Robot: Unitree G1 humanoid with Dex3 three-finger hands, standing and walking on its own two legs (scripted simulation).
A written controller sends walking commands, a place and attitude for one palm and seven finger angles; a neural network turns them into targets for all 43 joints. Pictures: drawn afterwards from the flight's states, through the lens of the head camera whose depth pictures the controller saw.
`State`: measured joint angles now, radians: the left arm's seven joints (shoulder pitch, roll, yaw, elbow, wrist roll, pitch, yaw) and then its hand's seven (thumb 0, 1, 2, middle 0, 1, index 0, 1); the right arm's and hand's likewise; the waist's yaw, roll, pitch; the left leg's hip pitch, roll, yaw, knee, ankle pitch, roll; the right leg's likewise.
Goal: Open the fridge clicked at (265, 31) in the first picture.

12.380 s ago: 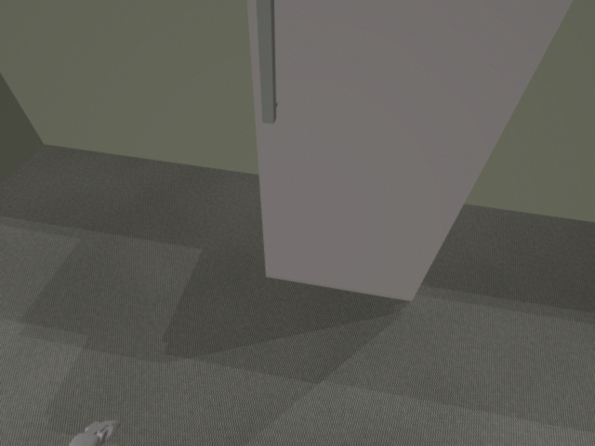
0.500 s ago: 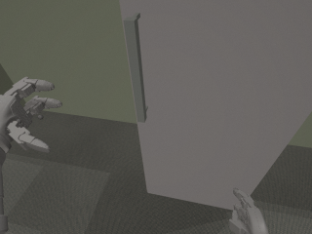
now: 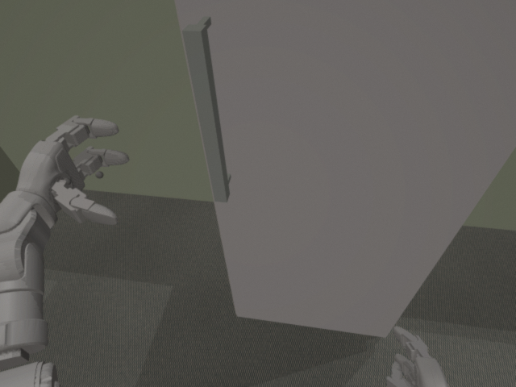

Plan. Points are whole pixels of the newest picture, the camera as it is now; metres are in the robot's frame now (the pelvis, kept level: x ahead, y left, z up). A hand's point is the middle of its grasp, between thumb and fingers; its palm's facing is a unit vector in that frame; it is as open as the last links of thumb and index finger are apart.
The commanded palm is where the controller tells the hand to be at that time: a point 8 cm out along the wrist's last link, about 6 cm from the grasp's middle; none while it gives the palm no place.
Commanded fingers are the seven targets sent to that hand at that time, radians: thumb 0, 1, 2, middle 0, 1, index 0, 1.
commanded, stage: move the hooked fingers beside the handle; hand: left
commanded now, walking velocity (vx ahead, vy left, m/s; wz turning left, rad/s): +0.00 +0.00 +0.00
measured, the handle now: (215, 123) +0.48 +0.11 +0.19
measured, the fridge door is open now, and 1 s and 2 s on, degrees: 0 0 0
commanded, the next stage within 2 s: none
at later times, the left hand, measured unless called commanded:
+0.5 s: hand (135, 154) +0.39 +0.21 +0.20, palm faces -0.06 -1.00 -0.04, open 14.0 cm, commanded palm +0.36 +0.26 +0.20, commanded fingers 0.00 -0.50 0.30 -0.30 -1.20 -0.30 -1.20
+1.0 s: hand (167, 141) +0.43 +0.18 +0.19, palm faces -0.06 -1.00 -0.01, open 14.0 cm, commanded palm +0.41 +0.23 +0.20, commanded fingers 0.00 -0.50 0.30 -0.30 -1.20 -0.30 -1.20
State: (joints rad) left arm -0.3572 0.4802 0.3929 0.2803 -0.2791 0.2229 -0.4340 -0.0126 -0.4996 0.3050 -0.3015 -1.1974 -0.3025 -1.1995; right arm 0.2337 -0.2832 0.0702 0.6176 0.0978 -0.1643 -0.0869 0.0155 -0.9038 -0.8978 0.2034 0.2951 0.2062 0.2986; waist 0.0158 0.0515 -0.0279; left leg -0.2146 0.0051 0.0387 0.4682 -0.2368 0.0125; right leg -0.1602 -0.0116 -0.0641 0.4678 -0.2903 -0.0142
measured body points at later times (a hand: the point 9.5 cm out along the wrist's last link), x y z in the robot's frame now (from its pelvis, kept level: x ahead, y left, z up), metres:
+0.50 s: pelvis +0.00 +0.00 +0.00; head +0.00 -0.01 +0.45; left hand +0.38 +0.27 +0.20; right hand +0.16 -0.24 -0.09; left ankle +0.01 +0.11 -0.74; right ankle -0.02 -0.11 -0.74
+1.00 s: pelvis +0.00 +0.00 +0.00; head +0.01 -0.01 +0.45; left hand +0.43 +0.23 +0.19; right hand +0.12 -0.25 -0.10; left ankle +0.01 +0.11 -0.74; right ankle -0.02 -0.11 -0.74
